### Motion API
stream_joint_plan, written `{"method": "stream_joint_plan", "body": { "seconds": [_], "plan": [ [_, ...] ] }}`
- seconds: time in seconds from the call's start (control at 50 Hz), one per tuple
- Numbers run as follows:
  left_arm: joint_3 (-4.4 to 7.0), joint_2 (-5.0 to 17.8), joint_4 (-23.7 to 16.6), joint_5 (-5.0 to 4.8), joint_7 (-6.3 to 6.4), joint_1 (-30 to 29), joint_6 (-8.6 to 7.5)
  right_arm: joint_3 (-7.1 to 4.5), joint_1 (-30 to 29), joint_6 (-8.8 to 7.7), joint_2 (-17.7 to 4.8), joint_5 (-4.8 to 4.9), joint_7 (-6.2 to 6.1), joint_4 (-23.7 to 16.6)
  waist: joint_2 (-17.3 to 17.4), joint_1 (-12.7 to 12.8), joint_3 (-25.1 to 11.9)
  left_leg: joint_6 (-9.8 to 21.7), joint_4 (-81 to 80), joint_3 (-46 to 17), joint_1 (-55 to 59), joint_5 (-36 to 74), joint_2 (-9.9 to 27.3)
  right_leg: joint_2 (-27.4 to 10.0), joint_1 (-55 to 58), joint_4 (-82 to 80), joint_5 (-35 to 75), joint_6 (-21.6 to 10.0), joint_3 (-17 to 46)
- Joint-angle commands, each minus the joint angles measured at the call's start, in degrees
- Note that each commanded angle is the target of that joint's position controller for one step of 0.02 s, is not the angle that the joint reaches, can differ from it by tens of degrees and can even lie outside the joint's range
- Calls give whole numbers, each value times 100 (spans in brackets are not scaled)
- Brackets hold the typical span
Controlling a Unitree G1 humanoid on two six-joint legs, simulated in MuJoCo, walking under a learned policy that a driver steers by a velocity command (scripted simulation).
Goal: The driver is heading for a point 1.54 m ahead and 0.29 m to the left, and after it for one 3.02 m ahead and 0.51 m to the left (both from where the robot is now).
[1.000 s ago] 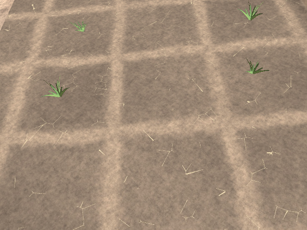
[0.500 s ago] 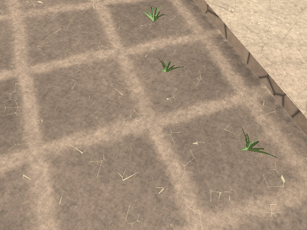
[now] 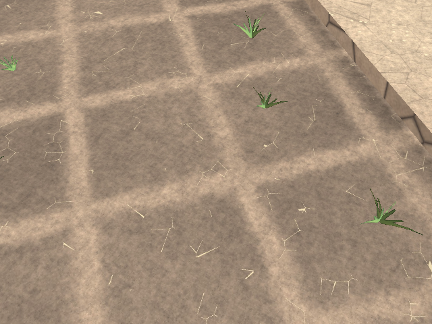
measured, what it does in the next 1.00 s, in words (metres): walks ahead, turning left: left foot, then right foot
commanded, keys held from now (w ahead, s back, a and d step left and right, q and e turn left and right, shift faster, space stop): q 0.30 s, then w+q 0.32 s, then w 0.34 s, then w+e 0.04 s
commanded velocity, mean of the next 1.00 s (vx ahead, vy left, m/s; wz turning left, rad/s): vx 0.24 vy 0.00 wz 0.43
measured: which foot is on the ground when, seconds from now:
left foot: up 0.00-0.12, down 0.14-0.72, up 0.74-1.00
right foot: down 0.00-0.14, up 0.16-0.70, down 0.72-1.00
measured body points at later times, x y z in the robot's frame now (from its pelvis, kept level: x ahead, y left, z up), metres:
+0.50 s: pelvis +0.02 +0.06 +0.02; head +0.04 +0.09 +0.46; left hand +0.10 +0.38 -0.09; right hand +0.20 -0.19 -0.07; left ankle +0.00 +0.12 -0.74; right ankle +0.11 -0.11 -0.69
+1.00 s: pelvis +0.20 +0.08 +0.01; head +0.24 +0.08 +0.46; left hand +0.07 +0.32 -0.11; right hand +0.48 -0.06 -0.09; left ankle +0.25 +0.28 -0.69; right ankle +0.18 -0.06 -0.74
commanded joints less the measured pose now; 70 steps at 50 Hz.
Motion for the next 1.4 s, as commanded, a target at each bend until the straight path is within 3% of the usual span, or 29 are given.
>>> {"method": "stream_joint_plan", "body": {
  "seconds": [0.02,0.12,0.14,0.16,0.18,0.2,0.24,0.3,0.34,0.4,0.58,0.68,0.7,0.72,0.74,0.76,0.78,0.8,0.86,0.98,1.08,1.14,1.16,1.18,1.2,1.22,1.26,1.3,1.4],
  "plan": [
    [311,1050,-374,-51,24,-431,-67,-48,-173,10,-253,-9,54,-458,-712,53,-293,-77,-122,32,-308,239,284,-1640,325,-820,3081,-1185,931],
    [362,1141,-223,-231,9,-384,22,-134,274,15,-426,6,247,-550,-756,-126,-710,261,-2306,596,1023,1781,-123,-1489,258,113,2584,-720,356],
    [321,950,-66,-193,-27,28,4,-232,424,4,-670,-38,188,-546,-120,-98,-724,482,-2936,125,1631,2727,-79,-1142,-228,947,1578,-300,-59],
    [177,531,-299,161,-62,53,-5,-433,528,-24,-1551,-54,61,-701,1794,79,-707,1280,-3187,-2288,2553,5195,1551,-316,-1993,2815,-1682,403,-477],
    [202,674,-501,68,-18,-546,-36,-353,641,-167,-1501,-301,141,-837,1282,-315,-1101,2381,-3409,-3318,2228,5270,2224,220,-2419,3879,-2559,456,550],
    [265,882,-496,-77,12,-655,-21,-313,466,-303,-1336,-323,182,-875,683,-275,-908,2365,-3519,-2940,2120,4644,2033,78,-2593,4267,-2219,388,808],
    [343,995,-324,-73,85,-542,-6,-240,-5,-373,-994,-97,103,-904,289,-42,-549,1740,-3492,-2224,1966,3552,1441,-160,-2696,3957,-1208,311,902],
    [365,926,-249,-76,68,-342,-24,-153,-69,-310,-802,-65,-23,-990,517,75,-661,1572,-3573,-1877,1813,3698,1067,-39,-2272,3753,-450,438,903],
    [359,873,-238,-92,13,-288,-72,-156,142,-306,-762,-20,-70,-986,487,21,-797,1600,-3839,-1955,2012,2112,917,-27,-2329,3238,-96,476,873],
    [353,867,-341,-114,-60,-656,-200,-156,292,-329,-799,-30,-114,-976,702,-144,-379,1642,-4301,-2477,2032,270,944,-16,-2606,2259,143,525,911],
    [273,777,-413,-181,-296,-985,-696,-210,489,-373,-954,-14,-75,-989,706,-325,-186,1685,-4076,-2822,1507,314,744,182,-1742,406,348,439,914],
    [287,824,-186,-200,-331,-272,-861,-87,436,-354,-605,-34,-31,-1013,632,96,-329,1391,-3511,-2831,820,389,454,177,-12,-498,981,142,649],
    [312,889,-97,-160,-303,94,-876,-8,487,-375,-370,-65,-27,-995,542,273,-456,1212,-3066,-2617,478,394,264,-52,641,-586,852,14,797],
    [344,1101,3,-77,-265,752,-884,124,525,-403,32,-116,-13,-1023,-140,500,-798,902,-1651,-1980,-132,0,-188,-898,1529,-846,140,-314,1783],
    [470,1717,167,56,-305,1236,-839,149,582,-488,98,6,-35,-1305,-1346,401,-775,652,-205,-1143,-1470,-539,-817,-1888,2002,-1571,-1600,-1147,4013],
    [454,1504,209,-55,-362,1127,-828,24,548,-541,-449,105,-56,-1273,-1230,376,-201,572,641,-1064,-2284,-436,-412,-2220,1704,-1788,-2615,-1445,4677],
    [344,1116,147,-137,-359,962,-823,-42,397,-565,-678,87,-41,-1197,-960,388,182,564,938,-1092,-2510,104,-209,-1960,1509,-1766,-2353,-1327,4101],
    [285,960,103,-115,-350,861,-809,-43,364,-583,-623,25,-17,-1126,-807,346,178,543,1008,-954,-2485,551,-99,-1647,1472,-1766,-1780,-1161,3507],
    [177,788,107,-72,-310,777,-756,4,39,-675,-360,-88,97,-1213,-750,305,110,420,606,-536,-2191,1406,261,-1201,1075,-1933,-137,-1005,2421],
    [179,996,312,-178,-265,1207,-665,211,-941,-764,134,-98,196,-1611,-659,598,130,151,-1434,29,-1379,2632,197,-881,580,-2042,1699,-1014,1317],
    [215,1189,437,-255,-226,1497,-539,92,-1113,-847,-178,-11,301,-1738,-745,369,116,322,-2352,-120,-419,2891,-41,-1242,722,-1746,2257,-847,1593],
    [195,1177,391,-193,-214,1395,-492,-176,259,-826,-669,-41,183,-1402,-661,-491,-806,702,-2652,-16,1859,2735,-106,-845,370,10,3705,-491,1241],
    [52,793,191,-37,-220,1362,-504,-285,1277,-784,-1057,-156,95,-1281,-102,-894,-1748,1038,-2402,-1055,3566,2532,984,-484,-711,1730,2218,-285,1079],
    [-151,44,106,-167,-220,2279,-565,-339,1521,-722,-1421,-227,134,-1149,1723,-427,-2744,1832,-3033,-3609,4975,1237,2410,294,-2420,3636,-1482,-2,841],
    [8,713,217,-336,-214,2000,-587,-203,1420,-710,-794,-194,144,-1157,1244,-589,-2279,1744,-3582,-3973,4416,451,2230,47,-2924,4326,-1502,6,1268],
    [115,995,75,-417,-217,1415,-578,-119,1055,-714,-529,-140,125,-1131,897,-548,-1330,1536,-3655,-2996,3684,643,2038,-185,-3255,4446,-986,-24,1123],
    [126,862,21,-264,-202,1027,-533,-45,456,-744,-239,-182,145,-1083,498,-232,-599,1411,-3945,-1812,2432,1844,1573,-533,-2928,4068,-260,18,988],
    [117,626,53,-277,-234,1153,-399,-52,190,-832,-128,-237,151,-1012,610,32,-409,1410,-4317,-1145,1787,2327,1385,-694,-2460,3903,53,49,976],
    [80,436,-249,-193,-280,625,-269,-159,120,-959,-333,-193,113,-747,246,125,21,1502,-4722,-134,1549,3156,1411,-756,-2865,2977,953,167,1015]
  ]
}}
